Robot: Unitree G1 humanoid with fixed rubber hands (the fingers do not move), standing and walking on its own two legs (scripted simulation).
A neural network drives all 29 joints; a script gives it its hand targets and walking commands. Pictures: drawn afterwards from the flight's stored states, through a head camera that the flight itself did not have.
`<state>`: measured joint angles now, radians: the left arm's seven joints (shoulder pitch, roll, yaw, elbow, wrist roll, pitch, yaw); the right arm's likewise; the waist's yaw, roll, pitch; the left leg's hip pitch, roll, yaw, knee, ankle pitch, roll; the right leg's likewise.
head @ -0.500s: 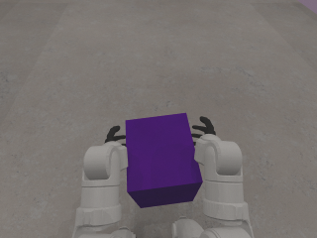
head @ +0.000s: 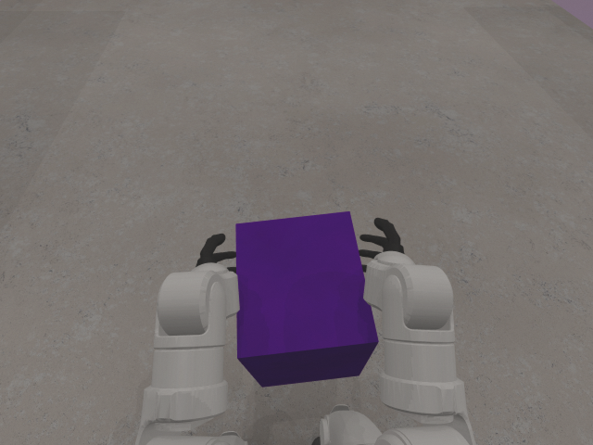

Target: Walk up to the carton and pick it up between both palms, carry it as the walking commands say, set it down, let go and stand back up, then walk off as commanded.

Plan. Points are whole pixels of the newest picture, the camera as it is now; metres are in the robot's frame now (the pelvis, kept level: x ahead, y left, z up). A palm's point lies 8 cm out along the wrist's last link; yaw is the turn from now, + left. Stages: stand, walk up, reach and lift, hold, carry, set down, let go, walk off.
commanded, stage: carry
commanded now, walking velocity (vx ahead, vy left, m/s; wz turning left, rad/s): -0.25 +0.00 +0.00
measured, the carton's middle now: (302, 306) +0.32 -0.01 +0.00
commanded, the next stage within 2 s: none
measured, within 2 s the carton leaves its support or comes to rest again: neither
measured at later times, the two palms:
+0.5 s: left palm out of the picture +0.07 +0.07 +0.07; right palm out of the picture +0.09 -0.15 +0.09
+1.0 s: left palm out of the picture -0.08 +0.02 +0.09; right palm out of the picture -0.07 -0.20 +0.11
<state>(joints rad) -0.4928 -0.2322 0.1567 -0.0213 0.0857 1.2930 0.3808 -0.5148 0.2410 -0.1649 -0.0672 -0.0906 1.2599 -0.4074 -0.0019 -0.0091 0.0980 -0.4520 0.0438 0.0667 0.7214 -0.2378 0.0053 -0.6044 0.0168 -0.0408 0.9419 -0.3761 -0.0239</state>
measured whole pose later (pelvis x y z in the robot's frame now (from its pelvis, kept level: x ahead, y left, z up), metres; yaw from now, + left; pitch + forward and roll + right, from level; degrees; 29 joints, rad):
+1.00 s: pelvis -0.38 -0.09 +0.01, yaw +2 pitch -2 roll +2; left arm -0.48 -0.23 0.16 0.04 0.09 1.31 0.38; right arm -0.51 0.24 -0.18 0.00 -0.08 1.28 -0.42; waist -0.01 -0.05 0.02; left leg -0.41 0.02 0.08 0.65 -0.26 0.00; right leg -0.48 0.00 -0.09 0.58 -0.08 -0.09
